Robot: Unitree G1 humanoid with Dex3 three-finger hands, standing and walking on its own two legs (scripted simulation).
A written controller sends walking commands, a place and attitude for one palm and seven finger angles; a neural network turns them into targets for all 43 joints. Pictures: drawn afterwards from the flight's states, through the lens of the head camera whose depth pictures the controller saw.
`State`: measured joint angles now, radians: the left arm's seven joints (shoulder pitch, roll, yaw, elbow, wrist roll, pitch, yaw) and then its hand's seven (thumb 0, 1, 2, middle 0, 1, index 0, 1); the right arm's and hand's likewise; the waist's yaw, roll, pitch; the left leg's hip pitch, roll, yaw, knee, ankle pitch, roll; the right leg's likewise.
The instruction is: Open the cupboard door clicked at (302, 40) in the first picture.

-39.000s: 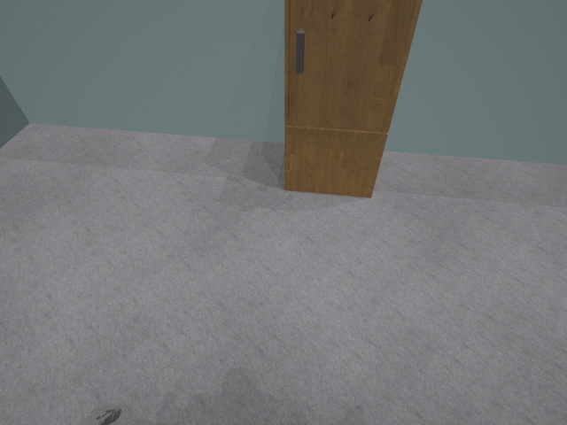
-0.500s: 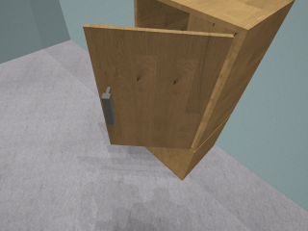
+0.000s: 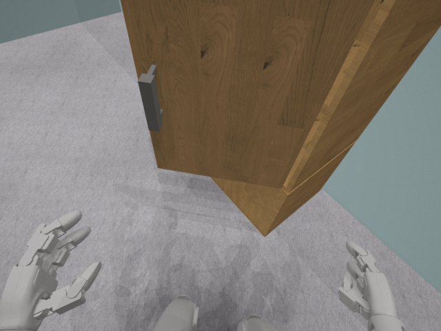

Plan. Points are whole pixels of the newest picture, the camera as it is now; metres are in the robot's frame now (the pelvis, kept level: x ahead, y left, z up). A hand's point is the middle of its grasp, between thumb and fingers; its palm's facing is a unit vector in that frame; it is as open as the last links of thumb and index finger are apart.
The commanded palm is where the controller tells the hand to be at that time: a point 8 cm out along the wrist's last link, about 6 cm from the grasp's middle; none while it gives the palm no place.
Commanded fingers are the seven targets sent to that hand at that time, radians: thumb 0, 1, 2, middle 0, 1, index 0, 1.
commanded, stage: raise the hand with hooked fingers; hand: left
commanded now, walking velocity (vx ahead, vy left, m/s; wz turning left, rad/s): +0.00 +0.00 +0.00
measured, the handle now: (154, 98) +0.56 +0.22 +0.06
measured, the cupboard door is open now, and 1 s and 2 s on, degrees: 42 42 42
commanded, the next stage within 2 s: move the hooked fingers beside the handle in 1.54 s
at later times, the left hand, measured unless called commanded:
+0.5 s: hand (77, 228) +0.26 +0.27 +0.04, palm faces -0.05 -1.00 -0.03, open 12.4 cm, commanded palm +0.23 +0.33 +0.06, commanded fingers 0.00 -0.36 0.36 -0.29 -1.11 -0.29 -1.11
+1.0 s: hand (36, 194) +0.28 +0.33 +0.08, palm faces -0.02 -1.00 -0.07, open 13.9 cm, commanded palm +0.26 +0.38 +0.08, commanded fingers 0.00 -0.50 0.30 -0.30 -1.20 -0.30 -1.20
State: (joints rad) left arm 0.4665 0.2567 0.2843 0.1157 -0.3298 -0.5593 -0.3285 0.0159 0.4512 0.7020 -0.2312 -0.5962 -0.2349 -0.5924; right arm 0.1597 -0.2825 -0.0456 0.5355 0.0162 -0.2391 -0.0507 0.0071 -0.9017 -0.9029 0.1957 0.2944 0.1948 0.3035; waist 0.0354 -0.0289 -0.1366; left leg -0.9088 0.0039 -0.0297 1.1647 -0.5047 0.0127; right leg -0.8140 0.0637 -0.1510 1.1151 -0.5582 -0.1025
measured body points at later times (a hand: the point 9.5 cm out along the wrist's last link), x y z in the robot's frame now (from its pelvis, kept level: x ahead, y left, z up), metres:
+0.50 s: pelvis +0.01 +0.04 +0.01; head +0.09 +0.05 +0.45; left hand +0.25 +0.33 +0.04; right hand +0.15 -0.23 -0.08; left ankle +0.03 +0.11 -0.65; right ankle +0.00 -0.06 -0.65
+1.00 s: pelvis +0.00 +0.07 +0.02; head +0.07 +0.09 +0.47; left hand +0.28 +0.38 +0.09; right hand +0.16 -0.18 -0.05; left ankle +0.03 +0.11 -0.65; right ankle +0.00 -0.06 -0.65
